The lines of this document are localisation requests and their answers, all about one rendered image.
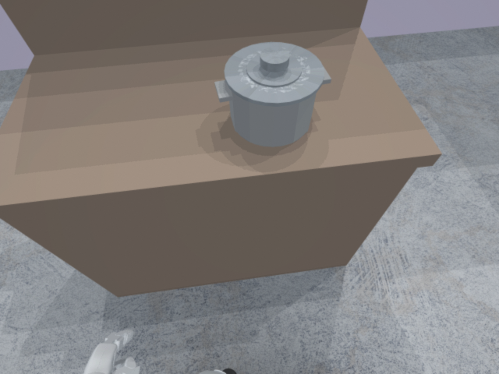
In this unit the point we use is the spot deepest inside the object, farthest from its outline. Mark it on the lid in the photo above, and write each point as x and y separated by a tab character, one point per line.
300	81

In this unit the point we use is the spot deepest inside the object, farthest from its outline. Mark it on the table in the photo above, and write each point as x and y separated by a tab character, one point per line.
117	156

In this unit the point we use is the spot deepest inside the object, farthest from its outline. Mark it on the pot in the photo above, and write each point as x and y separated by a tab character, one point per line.
267	125

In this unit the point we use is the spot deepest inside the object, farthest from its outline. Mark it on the left robot hand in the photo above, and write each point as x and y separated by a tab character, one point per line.
104	356

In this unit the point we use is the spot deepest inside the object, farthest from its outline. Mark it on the knob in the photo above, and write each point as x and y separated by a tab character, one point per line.
274	59

